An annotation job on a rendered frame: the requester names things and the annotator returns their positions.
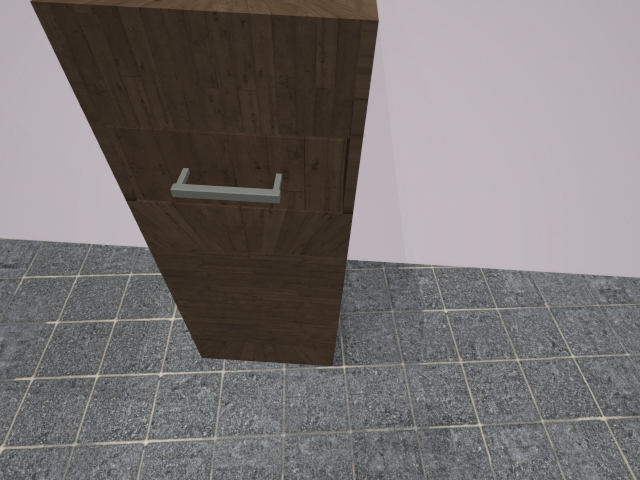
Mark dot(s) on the drawer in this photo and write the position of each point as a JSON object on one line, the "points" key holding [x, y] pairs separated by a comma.
{"points": [[312, 168]]}

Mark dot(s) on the handle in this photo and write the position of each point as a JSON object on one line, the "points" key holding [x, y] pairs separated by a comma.
{"points": [[180, 189]]}

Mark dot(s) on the cabinet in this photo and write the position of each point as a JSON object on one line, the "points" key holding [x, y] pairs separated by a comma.
{"points": [[251, 283]]}

